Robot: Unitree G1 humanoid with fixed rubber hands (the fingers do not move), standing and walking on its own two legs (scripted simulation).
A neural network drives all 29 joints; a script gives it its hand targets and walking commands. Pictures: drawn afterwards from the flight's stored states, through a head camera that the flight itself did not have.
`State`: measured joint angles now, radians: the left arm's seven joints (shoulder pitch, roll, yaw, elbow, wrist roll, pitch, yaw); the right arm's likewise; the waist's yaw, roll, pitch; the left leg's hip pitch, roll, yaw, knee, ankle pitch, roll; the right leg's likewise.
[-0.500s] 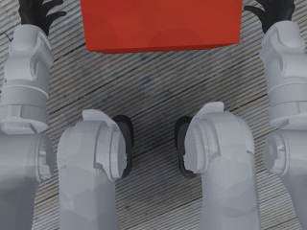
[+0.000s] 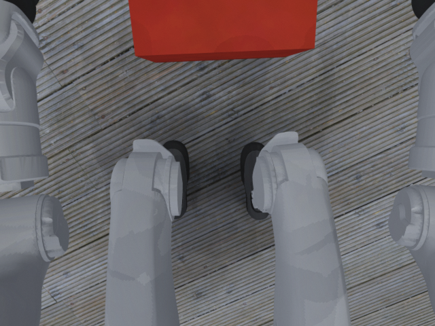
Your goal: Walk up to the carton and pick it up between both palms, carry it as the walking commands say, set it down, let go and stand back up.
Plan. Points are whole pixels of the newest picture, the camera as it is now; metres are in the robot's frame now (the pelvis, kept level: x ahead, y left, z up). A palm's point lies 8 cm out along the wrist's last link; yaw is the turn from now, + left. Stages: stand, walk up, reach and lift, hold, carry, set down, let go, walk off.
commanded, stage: set down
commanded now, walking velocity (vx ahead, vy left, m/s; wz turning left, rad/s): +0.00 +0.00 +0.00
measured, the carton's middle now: (221, 13) +0.54 -0.02 -0.35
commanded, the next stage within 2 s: let go in 0.82 s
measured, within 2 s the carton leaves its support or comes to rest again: neither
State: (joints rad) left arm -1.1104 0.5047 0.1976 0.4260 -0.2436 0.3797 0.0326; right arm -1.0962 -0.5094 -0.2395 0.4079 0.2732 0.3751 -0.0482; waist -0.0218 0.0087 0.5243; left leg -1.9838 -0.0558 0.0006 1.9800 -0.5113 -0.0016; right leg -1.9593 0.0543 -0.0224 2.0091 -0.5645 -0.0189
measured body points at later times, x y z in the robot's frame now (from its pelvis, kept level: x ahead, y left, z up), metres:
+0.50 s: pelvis +0.00 +0.00 +0.12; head +0.37 +0.00 +0.38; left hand +0.54 +0.22 +0.00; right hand +0.53 -0.26 +0.02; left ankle +0.14 +0.11 -0.40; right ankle +0.12 -0.10 -0.40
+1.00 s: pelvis +0.02 -0.01 +0.22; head +0.36 -0.01 +0.50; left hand +0.50 +0.22 +0.08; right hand +0.49 -0.26 +0.09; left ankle +0.14 +0.11 -0.40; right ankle +0.12 -0.10 -0.40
